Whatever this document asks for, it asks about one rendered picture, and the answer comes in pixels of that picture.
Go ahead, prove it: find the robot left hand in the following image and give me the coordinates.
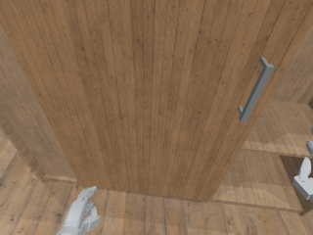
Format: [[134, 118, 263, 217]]
[[63, 186, 100, 235]]

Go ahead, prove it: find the wardrobe door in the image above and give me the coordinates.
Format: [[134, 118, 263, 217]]
[[0, 0, 313, 202], [0, 24, 75, 178]]

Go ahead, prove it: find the handle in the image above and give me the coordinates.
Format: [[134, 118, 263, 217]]
[[238, 57, 274, 122]]

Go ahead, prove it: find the robot right hand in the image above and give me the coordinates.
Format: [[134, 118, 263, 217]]
[[292, 126, 313, 202]]

